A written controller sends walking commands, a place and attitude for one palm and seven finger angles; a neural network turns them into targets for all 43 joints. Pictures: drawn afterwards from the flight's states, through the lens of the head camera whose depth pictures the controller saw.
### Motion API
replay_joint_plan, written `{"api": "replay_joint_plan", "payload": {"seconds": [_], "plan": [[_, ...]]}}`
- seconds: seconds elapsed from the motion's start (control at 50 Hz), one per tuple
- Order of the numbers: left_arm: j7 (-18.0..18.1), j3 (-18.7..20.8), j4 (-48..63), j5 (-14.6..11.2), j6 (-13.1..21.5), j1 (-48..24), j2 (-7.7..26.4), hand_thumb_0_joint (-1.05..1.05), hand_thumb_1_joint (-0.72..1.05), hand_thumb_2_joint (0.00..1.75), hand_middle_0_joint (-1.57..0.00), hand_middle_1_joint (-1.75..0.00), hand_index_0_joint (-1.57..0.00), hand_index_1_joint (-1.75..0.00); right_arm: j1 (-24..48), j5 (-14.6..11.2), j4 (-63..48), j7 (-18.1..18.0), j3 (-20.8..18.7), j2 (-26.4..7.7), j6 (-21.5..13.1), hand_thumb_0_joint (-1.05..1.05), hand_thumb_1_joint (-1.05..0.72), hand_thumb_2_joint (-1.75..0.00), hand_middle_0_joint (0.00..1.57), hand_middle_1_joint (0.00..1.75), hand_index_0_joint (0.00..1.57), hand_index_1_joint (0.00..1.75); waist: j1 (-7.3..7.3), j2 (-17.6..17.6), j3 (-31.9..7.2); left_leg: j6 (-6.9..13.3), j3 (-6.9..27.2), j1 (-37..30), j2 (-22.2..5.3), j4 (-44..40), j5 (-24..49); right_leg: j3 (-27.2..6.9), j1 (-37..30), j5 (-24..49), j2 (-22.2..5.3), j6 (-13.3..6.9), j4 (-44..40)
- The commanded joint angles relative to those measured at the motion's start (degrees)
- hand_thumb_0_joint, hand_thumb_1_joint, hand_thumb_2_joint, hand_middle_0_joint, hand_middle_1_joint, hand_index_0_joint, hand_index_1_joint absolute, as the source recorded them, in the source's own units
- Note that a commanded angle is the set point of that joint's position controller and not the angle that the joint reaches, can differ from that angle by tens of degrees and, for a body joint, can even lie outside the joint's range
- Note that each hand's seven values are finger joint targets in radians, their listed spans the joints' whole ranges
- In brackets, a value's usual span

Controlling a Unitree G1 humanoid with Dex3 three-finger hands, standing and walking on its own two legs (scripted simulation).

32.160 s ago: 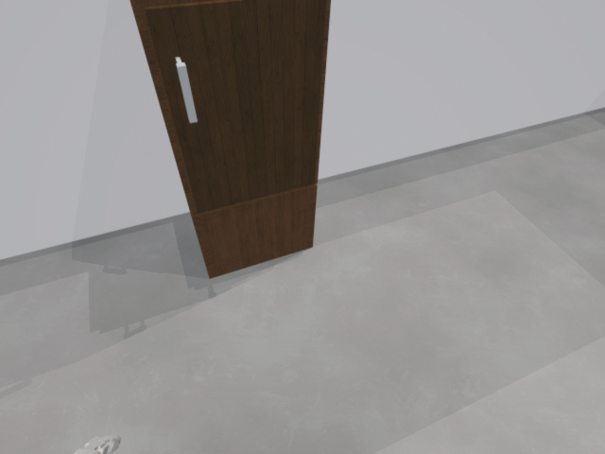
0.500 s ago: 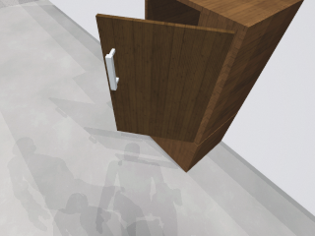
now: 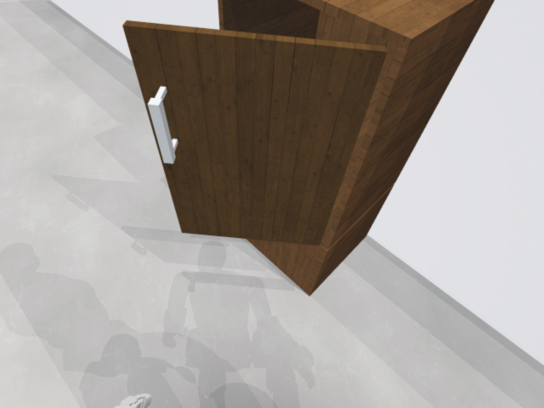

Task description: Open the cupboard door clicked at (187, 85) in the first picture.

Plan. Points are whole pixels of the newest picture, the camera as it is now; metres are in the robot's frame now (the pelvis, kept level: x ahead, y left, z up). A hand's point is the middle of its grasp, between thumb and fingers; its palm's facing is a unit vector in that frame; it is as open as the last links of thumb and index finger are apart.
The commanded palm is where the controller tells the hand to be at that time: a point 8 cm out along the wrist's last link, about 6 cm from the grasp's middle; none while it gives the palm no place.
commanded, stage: come to a stop and stand still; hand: left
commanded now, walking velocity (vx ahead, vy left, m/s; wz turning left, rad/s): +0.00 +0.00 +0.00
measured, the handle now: (165, 126) +0.58 +0.22 +0.05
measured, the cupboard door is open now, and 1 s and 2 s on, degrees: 40 40 40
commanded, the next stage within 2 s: look again from close up in 0.40 s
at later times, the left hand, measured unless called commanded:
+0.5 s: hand out of the picture -0.03 +0.21 -0.16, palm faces -0.01 -0.97 -0.25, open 7.4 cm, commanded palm none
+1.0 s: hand out of the picture +0.05 +0.16 -0.16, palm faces -0.01 -0.97 -0.23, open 7.3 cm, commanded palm none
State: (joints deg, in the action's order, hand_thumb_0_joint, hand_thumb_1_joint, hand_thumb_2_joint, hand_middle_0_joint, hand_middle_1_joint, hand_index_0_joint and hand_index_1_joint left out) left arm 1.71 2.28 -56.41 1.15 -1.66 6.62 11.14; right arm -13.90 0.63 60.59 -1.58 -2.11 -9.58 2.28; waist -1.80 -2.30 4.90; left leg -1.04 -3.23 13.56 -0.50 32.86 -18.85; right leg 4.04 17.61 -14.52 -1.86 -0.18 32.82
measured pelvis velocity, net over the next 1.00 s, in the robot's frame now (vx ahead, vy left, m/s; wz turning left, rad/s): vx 0.01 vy -0.02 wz -0.01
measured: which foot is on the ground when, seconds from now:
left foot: down 0.00-1.00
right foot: down 0.00-1.00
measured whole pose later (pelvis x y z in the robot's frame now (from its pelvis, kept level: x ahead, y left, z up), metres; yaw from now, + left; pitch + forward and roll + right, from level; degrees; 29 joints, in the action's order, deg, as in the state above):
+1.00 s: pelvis +0.01 -0.02 +0.01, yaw -1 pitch -1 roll +1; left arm 1.8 -0.3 -61.8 0.8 1.2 13.4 9.9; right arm -16.8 1.1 64.0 -1.1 0.8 -9.3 -1.3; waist -1.0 0.5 1.1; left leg -0.3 -3.6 7.0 -0.8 23.4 -15.0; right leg 3.1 12.4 -12.4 -0.5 -1.5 26.1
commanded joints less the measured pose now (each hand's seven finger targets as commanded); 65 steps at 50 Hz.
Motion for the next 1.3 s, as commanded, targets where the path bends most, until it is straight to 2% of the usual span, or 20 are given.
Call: {"api": "replay_joint_plan", "payload": {"seconds": [0.0,0.02,0.04,0.08,0.1,0.12,0.2,0.34,0.54,1.04,1.06,1.08,1.1,1.12,1.14,1.16,1.18,1.2,1.22,1.28], "plan": [[2.5,0.0,0.9,-1.5,1.2,9.7,6.0,0.0,0.9,0.9,-0.2,-0.3,-0.2,-0.3,3.3,-0.5,-7.1,-0.1,-2.5,-10.3,-2.3,0.0,-0.9,-0.9,0.2,0.3,0.2,0.3,4.02,15.1,-10.4,2.4,2.4,-2.0,-11.4,-0.8,25.9,-5.4,-4.8,8.9,-4.8,-2.2,0.8],[2.0,0.2,1.3,-0.4,1.9,10.1,7.8,0.0,0.9,0.9,-0.2,-0.3,-0.2,-0.3,4.3,-0.1,-9.6,0.3,-1.2,-8.8,-2.5,0.0,-0.9,-0.9,0.2,0.3,0.2,0.3,3.83,12.8,-9.8,1.9,2.2,1.2,-6.9,1.4,22.7,-5.5,-7.0,19.4,-6.6,-2.7,-2.5],[1.3,0.5,2.4,0.0,1.8,7.1,8.3,0.0,0.9,0.9,-0.2,-0.3,-0.2,-0.3,-1.4,0.2,-8.9,0.0,-1.1,-4.9,-3.0,0.0,-0.9,-0.9,0.2,0.3,0.2,0.3,0.7,11.2,-11.1,0.7,3.2,0.5,-4.1,-1.5,18.4,-9.4,-5.7,21.0,-8.6,-4.5,0.6],[0.9,-0.1,3.4,0.1,0.8,5.3,6.0,0.0,0.9,0.9,-0.2,-0.3,-0.2,-0.3,-2.7,0.3,-9.2,0.0,-0.9,-6.9,-2.8,0.0,-0.9,-0.9,0.2,0.3,0.2,0.3,0.79,10.9,-6.1,2.6,8.4,3.0,-8.7,-9.6,11.7,-4.1,-2.2,0.1,-2.7,-2.4,0.1],[0.6,-0.4,3.5,0.3,0.3,5.9,5.1,0.0,0.9,0.9,-0.2,-0.3,-0.2,-0.3,-1.2,0.3,-9.9,0.0,-1.1,-7.7,-2.8,0.0,-0.9,-0.9,0.2,0.3,0.2,0.3,1.55,12.4,-2.1,3.6,10.4,6.3,-10.1,-14.2,5.1,-2.1,-0.9,-3.8,-0.9,-1.4,1.3],[0.4,-0.6,3.3,0.5,0.0,6.2,4.9,0.0,0.9,0.9,-0.2,-0.3,-0.2,-0.3,-0.6,0.4,-10.8,0.0,-1.1,-8.0,-2.9,0.0,-0.9,-0.9,0.2,0.3,0.2,0.3,1.94,13.1,0.4,4.1,11.4,8.7,-10.5,-16.7,2.3,-1.4,-0.8,-4.5,-0.3,-1.0,2.8],[-0.2,-1.0,1.9,0.6,0.3,10.5,3.2,0.0,0.9,0.9,-0.2,-0.3,-0.2,-0.3,0.2,0.5,-11.7,0.2,-0.9,-8.6,-3.0,0.0,-0.9,-0.9,0.2,0.3,0.2,0.3,2.81,3.6,2.7,5.0,11.4,11.3,-9.0,-19.1,-10.1,-2.9,-2.2,-0.1,-0.9,-1.1,0.4],[-0.3,-1.3,0.8,0.5,1.7,12.3,3.9,0.0,0.9,0.9,-0.2,-0.3,-0.2,-0.3,-1.7,0.5,-9.9,0.5,-0.5,-8.7,-3.4,0.0,-0.9,-0.9,0.2,0.3,0.2,0.3,1.68,2.4,0.1,4.5,9.7,5.6,-6.5,-18.6,-9.1,-5.9,-1.5,0.7,-2.0,-1.5,-5.0],[0.0,-1.7,-2.0,-0.1,3.2,12.5,4.9,0.0,0.9,0.9,-0.2,-0.3,-0.2,-0.3,-3.4,0.0,-5.0,0.3,0.7,-7.6,-4.5,0.0,-0.9,-0.9,0.2,0.3,0.2,0.3,1.12,1.7,-3.1,3.7,5.9,-1.6,-5.1,-14.8,7.6,-7.8,-3.7,7.7,-4.4,-1.5,-8.5],[0.5,-1.5,-3.9,-0.6,3.7,10.5,4.8,0.0,0.9,0.9,-0.2,-0.3,-0.2,-0.3,-6.1,0.1,2.4,-0.1,1.7,-4.6,-4.1,0.0,-0.9,-0.9,0.2,0.3,0.2,0.3,1.57,2.0,-2.4,1.8,3.8,-2.0,-5.0,-14.0,10.2,-7.9,-8.3,11.2,-5.2,-2.4,-12.0],[2.7,-1.3,-6.5,-0.3,4.1,15.6,5.4,0.0,0.9,0.9,-0.2,-0.3,-0.2,-0.3,-0.3,-0.3,-1.0,0.3,1.3,-6.1,-4.4,0.0,-0.9,-0.9,0.2,0.3,0.2,0.3,4.16,-1.0,0.0,0.6,1.0,1.9,-6.4,-3.0,10.0,-9.4,-7.5,32.3,-8.2,-1.0,-9.2],[1.1,9.1,79.2,-12.2,17.4,-29.9,20.0,0.0,0.88,0.89,-0.2,-0.32,-0.2,-0.32,1.3,-3.2,-22.1,-2.0,-0.3,-15.7,-13.1,0.0,-0.9,-0.9,0.2,0.3,0.2,0.3,-2.33,10.3,-28.5,2.3,3.0,-10.3,1.1,-10.6,14.3,-7.2,-14.2,19.6,-2.8,-1.4,-7.5],[2.5,7.8,63.0,-7.8,14.5,-0.2,15.6,0.0,0.85,0.88,-0.2,-0.33,-0.2,-0.33,6.3,-2.4,-19.9,-4.3,1.4,-10.7,-18.1,0.0,-0.9,-0.9,0.2,0.3,0.2,0.3,3.58,16.8,-24.0,3.0,0.1,-10.0,0.7,-11.1,17.4,-4.7,-13.5,10.4,0.3,-3.2,-6.1],[4.7,5.8,58.2,-9.9,12.3,1.7,11.4,0.0,0.83,0.87,-0.21,-0.34,-0.21,-0.34,5.6,-3.1,-16.7,-4.8,1.1,-11.4,-19.7,0.0,-0.9,-0.9,0.2,0.3,0.2,0.3,1.93,16.5,-19.1,1.8,0.6,-5.2,0.4,-9.8,11.7,-3.2,-9.7,5.0,0.1,-2.6,-6.8],[3.7,-0.6,45.7,-10.8,7.9,17.6,-1.8,0.0,0.81,0.86,-0.21,-0.36,-0.21,-0.36,3.9,-3.6,-15.8,-4.1,1.2,-7.9,-19.7,0.0,-0.9,-0.9,0.2,0.3,0.2,0.3,1.1,7.7,-9.8,2.0,1.9,-0.7,-0.2,-10.9,7.5,-1.1,-4.8,2.1,0.6,-1.5,-7.8],[2.3,1.2,55.0,-13.0,10.8,5.0,1.2,0.0,0.78,0.85,-0.21,-0.37,-0.21,-0.37,5.1,-3.8,-20.6,-3.5,1.1,-10.9,-20.8,0.0,-0.9,-0.9,0.2,0.3,0.2,0.3,-0.8,3.0,-1.8,2.1,4.1,3.4,0.0,-9.9,3.0,-0.9,0.0,-1.9,0.2,-0.5,-8.1],[0.8,5.0,53.6,-12.7,14.2,5.2,4.8,0.0,0.76,0.84,-0.21,-0.39,-0.21,-0.39,4.0,-3.1,-21.7,-3.5,-0.5,-11.9,-21.7,0.0,-0.9,-0.9,0.2,0.3,0.2,0.3,-1.26,-3.1,-2.0,2.4,3.3,5.3,0.3,-7.2,-0.1,-1.0,3.9,-8.8,0.2,0.0,-8.7],[-1.1,5.2,48.7,-12.6,17.7,7.9,3.6,0.0,0.74,0.83,-0.21,-0.4,-0.21,-0.4,3.8,-2.3,-22.9,-3.4,-1.0,-11.9,-22.4,0.0,-0.9,-0.9,0.2,0.3,0.2,0.3,-0.87,-8.7,0.0,2.5,3.1,9.4,1.0,-4.2,-1.5,-1.0,7.7,-13.6,0.3,0.4,-7.8],[-3.3,8.2,42.3,-13.0,20.5,15.2,4.5,0.0,0.71,0.82,-0.21,-0.42,-0.21,-0.42,4.3,-2.2,-24.4,-2.7,-1.6,-11.8,-22.7,0.0,-0.9,-0.9,0.2,0.3,0.2,0.3,1.4,-9.6,0.9,2.2,2.6,12.7,1.5,-0.8,-1.7,-2.3,9.7,-16.7,-0.1,0.1,-6.4],[-13.2,8.9,39.0,-15.8,31.7,26.0,1.4,0.0,0.64,0.79,-0.22,-0.47,-0.22,-0.47,5.6,-1.4,-29.9,-0.3,-2.7,-11.3,-23.1,0.0,-0.9,-0.9,0.2,0.3,0.2,0.3,4.8,-14.6,-5.8,1.1,1.5,22.7,2.7,8.2,-2.1,-5.4,10.6,-16.8,-0.4,-0.2,1.8]]}}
